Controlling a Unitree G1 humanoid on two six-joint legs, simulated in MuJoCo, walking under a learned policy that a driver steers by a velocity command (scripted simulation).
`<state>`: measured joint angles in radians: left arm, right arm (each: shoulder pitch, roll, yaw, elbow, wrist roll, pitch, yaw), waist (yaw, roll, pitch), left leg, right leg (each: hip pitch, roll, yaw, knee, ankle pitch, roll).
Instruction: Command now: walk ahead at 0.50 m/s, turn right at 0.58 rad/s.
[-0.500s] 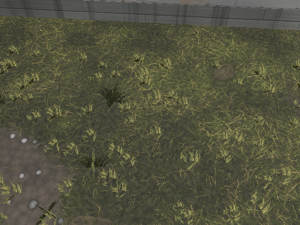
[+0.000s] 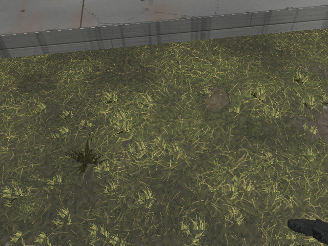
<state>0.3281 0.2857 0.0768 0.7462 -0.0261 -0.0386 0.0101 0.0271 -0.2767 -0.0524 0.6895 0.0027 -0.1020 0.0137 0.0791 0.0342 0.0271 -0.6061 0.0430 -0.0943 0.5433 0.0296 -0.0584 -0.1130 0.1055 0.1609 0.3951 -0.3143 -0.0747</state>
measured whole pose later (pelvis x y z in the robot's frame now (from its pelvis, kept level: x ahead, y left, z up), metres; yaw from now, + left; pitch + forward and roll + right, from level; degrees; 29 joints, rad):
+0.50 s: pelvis +0.27 +0.01 +0.00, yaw -17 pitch +2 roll +2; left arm 0.10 0.28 0.06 0.62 -0.02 -0.03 -0.04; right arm 0.34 -0.29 -0.07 0.86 0.01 -0.08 0.01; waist -0.10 -0.04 0.03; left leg 0.03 0.01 0.18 0.25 -0.31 -0.01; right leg -0.65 -0.09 0.03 0.69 -0.05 -0.02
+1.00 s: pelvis +0.53 -0.10 +0.00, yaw -19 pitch +2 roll -2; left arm 0.36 0.28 0.06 0.79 -0.01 -0.07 -0.01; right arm 0.06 -0.28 -0.03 0.78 0.01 -0.07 0.04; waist 0.07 0.05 0.01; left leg -0.64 0.10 -0.03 0.60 0.05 -0.02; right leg -0.01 0.06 -0.03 0.24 -0.27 -0.04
